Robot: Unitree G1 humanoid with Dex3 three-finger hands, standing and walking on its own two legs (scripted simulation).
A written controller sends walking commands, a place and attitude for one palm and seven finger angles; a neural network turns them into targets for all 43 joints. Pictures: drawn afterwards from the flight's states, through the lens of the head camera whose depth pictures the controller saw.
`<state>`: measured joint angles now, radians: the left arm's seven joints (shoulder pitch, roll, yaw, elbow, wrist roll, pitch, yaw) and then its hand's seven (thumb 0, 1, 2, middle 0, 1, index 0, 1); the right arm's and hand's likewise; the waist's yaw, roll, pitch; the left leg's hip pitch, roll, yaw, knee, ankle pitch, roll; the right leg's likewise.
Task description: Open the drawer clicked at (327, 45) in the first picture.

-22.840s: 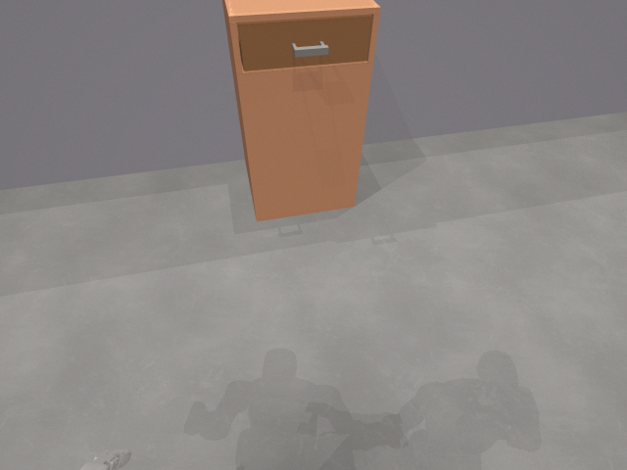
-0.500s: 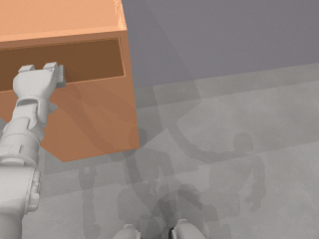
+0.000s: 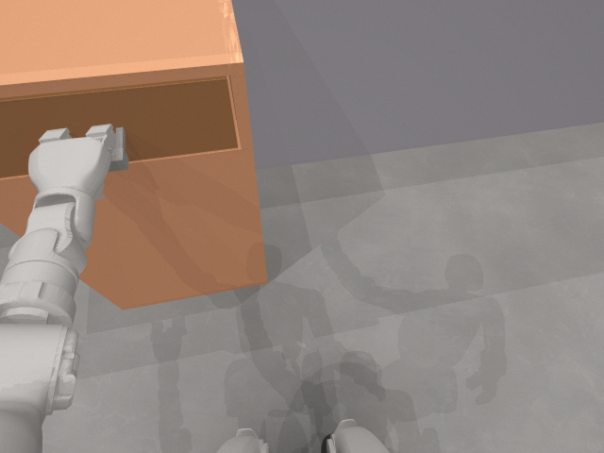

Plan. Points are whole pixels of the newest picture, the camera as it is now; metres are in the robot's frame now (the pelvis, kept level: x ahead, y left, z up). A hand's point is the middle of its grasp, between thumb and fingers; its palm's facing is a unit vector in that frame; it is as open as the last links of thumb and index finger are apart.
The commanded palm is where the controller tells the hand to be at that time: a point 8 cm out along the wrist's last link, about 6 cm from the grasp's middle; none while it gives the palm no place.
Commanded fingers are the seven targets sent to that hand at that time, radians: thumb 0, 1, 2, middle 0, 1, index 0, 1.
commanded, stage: pull the drawer open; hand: left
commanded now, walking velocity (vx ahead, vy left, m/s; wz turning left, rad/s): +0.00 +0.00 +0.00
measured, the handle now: (86, 151) +0.52 +0.29 +0.04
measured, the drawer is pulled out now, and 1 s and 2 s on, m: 0.00 0.05 0.26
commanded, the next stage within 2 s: none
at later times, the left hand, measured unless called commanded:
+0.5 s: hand (91, 200) +0.45 +0.28 +0.01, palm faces -0.05 -0.03 -1.00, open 5.3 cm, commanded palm +0.44 +0.28 +0.07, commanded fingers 0.00 0.90 0.90 -0.40 -1.35 -0.40 -1.35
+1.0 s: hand (91, 217) +0.43 +0.27 +0.01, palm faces -0.03 -0.05 -1.00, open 5.4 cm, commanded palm +0.38 +0.27 +0.07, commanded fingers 0.00 0.90 0.90 -0.40 -1.35 -0.40 -1.35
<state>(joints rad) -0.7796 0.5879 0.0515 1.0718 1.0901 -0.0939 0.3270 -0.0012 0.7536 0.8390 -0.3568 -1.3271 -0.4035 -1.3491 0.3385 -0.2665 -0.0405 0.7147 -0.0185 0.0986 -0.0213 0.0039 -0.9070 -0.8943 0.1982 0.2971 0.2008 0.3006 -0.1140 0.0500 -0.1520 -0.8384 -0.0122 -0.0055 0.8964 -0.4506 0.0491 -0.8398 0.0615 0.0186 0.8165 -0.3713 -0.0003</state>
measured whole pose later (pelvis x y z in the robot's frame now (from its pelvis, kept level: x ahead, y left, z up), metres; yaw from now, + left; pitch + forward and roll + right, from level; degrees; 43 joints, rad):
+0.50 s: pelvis +0.01 +0.00 +0.00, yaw +1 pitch +21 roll -3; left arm -0.70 0.53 0.03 0.99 1.10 -0.10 0.35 -0.01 0.75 0.86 -0.36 -1.34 -0.40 -1.35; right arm 0.28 -0.26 -0.05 0.70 -0.02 0.10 -0.02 0.00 -0.91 -0.89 0.20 0.30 0.20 0.30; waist -0.08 0.04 -0.15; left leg -0.79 -0.02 -0.01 0.87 -0.45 0.05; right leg -0.79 0.05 0.01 0.80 -0.38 0.00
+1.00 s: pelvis +0.00 +0.00 +0.01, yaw -2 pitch +20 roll -2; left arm -0.48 0.53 0.09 0.81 1.04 -0.08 0.35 0.01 0.77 0.83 -0.32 -1.34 -0.39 -1.35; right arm 0.36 -0.27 -0.07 0.71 0.00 0.11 -0.01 0.01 -0.91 -0.89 0.20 0.30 0.20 0.30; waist -0.09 0.06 -0.16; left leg -0.74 0.00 0.03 0.83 -0.44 0.05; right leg -0.76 0.07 0.06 0.77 -0.35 0.00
